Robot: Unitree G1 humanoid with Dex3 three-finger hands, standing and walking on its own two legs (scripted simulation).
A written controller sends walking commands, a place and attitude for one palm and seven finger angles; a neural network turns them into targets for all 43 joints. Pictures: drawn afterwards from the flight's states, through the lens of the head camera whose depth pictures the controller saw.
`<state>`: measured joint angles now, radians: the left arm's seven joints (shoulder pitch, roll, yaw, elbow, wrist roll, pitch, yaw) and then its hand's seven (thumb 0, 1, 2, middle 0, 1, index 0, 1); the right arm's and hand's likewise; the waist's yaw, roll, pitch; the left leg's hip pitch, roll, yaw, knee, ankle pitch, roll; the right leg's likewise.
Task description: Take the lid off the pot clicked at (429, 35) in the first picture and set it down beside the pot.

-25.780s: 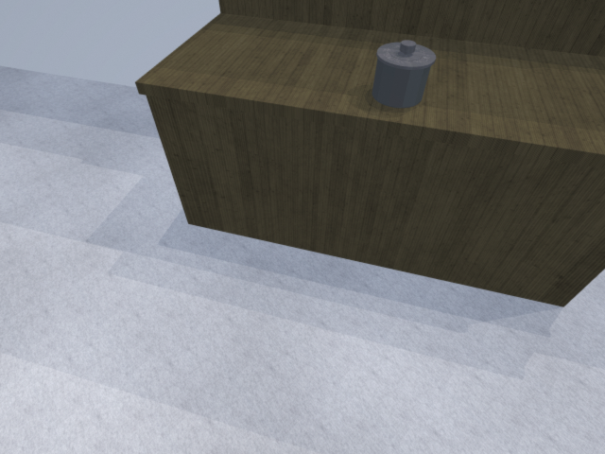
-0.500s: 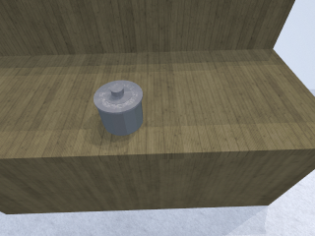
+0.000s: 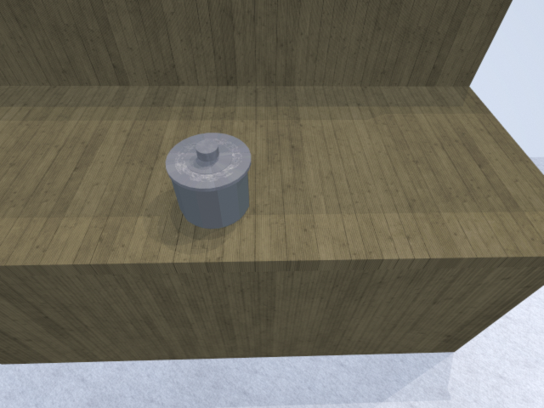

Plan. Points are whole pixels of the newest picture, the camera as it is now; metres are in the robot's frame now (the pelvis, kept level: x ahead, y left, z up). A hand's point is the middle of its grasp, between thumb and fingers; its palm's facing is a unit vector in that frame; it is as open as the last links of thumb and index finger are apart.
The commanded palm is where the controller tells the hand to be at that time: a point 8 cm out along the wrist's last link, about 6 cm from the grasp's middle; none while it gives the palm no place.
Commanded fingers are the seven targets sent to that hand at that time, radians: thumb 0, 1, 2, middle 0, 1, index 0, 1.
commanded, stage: look again from close up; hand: left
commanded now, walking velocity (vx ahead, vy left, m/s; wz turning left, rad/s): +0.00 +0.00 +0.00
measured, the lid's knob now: (207, 150) +0.54 +0.16 +0.07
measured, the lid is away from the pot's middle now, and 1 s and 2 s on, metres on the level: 0.00 0.00 0.00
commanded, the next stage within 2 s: lift the closed hand beside the body in 0.56 s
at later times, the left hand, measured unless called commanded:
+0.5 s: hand out of the picture -0.01 +0.17 -0.17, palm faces +0.02 -0.98 -0.21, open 7.4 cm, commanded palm none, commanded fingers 0.00 0.90 0.90 -0.20 -0.30 -0.20 -0.30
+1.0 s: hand out of the picture +0.13 +0.19 -0.07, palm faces +0.20 -0.94 -0.27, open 5.2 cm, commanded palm +0.09 +0.24 -0.04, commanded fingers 0.00 0.90 0.90 -0.99 -1.16 -0.99 -1.16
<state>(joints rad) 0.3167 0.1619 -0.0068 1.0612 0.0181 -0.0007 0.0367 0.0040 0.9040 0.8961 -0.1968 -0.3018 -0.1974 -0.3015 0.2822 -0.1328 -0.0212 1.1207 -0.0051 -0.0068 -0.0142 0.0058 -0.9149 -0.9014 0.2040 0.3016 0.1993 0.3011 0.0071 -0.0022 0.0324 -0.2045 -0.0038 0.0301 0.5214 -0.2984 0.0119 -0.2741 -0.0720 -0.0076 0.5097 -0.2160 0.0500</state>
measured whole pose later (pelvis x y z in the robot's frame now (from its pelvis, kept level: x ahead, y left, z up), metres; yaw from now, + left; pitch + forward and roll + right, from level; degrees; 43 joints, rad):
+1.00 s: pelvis +0.00 -0.01 +0.00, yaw +1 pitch -2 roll +0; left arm 0.51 0.17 0.06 0.23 0.00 -0.05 0.09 0.01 0.91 0.90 -0.58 -0.72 -0.58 -0.72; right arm 0.17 -0.24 -0.05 0.64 0.04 -0.24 -0.02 0.01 -0.91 -0.90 0.20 0.30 0.20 0.30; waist 0.00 0.01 -0.02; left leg -0.20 0.01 0.01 0.56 -0.32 -0.01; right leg -0.27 -0.06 -0.02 0.56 -0.26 0.03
